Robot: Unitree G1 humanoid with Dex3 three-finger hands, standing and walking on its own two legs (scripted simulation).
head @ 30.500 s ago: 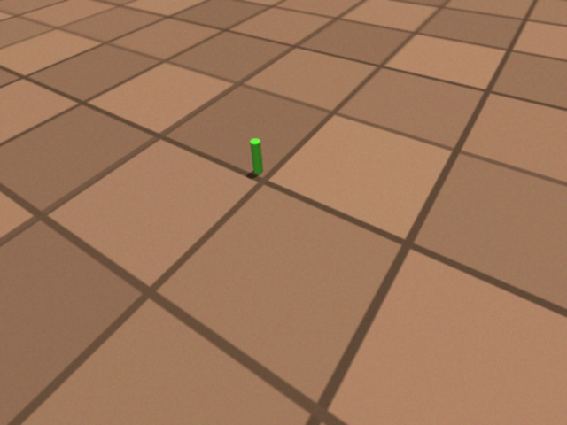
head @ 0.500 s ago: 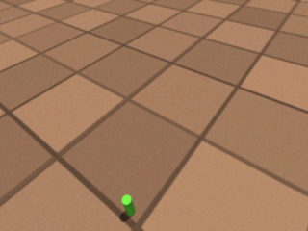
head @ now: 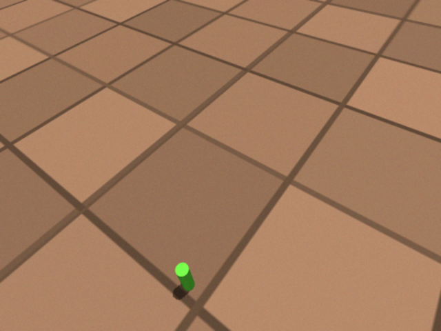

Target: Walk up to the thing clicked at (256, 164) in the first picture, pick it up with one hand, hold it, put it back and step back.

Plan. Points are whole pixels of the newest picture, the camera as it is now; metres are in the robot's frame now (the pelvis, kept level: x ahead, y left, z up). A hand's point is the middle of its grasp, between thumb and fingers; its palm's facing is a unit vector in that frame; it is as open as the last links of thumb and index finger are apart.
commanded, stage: step back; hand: left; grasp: from the side
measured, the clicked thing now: (185, 277) +0.42 +0.20 -0.68
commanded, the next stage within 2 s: none
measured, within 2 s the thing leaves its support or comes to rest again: neither
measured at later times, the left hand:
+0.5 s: hand out of the picture +0.05 +0.30 -0.18, palm faces -0.10 -0.93 -0.36, open 7.4 cm
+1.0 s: hand out of the picture -0.06 +0.33 -0.17, palm faces -0.02 -0.93 -0.36, open 7.4 cm
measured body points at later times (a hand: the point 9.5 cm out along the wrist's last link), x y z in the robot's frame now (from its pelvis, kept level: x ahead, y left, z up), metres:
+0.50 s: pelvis -0.08 +0.05 -0.02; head +0.01 +0.06 +0.42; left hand +0.06 +0.35 -0.15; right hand +0.00 -0.27 -0.13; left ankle -0.03 +0.13 -0.74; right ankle -0.11 -0.08 -0.70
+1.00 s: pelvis -0.20 +0.07 -0.02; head -0.13 +0.09 +0.42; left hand -0.06 +0.38 -0.15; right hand -0.11 -0.25 -0.13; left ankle -0.20 +0.17 -0.74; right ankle -0.12 -0.07 -0.72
